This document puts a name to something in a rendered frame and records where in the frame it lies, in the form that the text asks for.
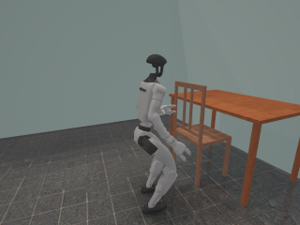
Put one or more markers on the left robot hand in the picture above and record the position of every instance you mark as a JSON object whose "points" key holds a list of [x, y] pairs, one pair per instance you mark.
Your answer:
{"points": [[164, 109]]}

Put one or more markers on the right robot hand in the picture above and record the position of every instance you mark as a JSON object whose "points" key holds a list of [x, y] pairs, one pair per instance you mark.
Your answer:
{"points": [[179, 148]]}

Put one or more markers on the table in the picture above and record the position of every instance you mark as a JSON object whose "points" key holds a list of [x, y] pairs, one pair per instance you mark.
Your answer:
{"points": [[257, 110]]}

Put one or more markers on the right robot forearm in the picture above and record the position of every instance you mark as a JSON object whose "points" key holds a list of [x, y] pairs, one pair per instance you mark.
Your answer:
{"points": [[162, 131]]}

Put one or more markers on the robot right upper arm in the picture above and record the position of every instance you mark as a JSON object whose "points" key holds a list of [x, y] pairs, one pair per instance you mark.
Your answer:
{"points": [[158, 92]]}

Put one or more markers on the robot right foot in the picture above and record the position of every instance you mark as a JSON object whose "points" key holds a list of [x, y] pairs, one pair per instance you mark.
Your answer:
{"points": [[160, 206]]}

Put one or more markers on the left robot shin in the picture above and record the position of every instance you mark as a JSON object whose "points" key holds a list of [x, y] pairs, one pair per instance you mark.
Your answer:
{"points": [[155, 169]]}

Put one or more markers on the chair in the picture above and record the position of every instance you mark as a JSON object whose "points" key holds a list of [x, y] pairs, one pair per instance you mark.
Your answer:
{"points": [[199, 134]]}

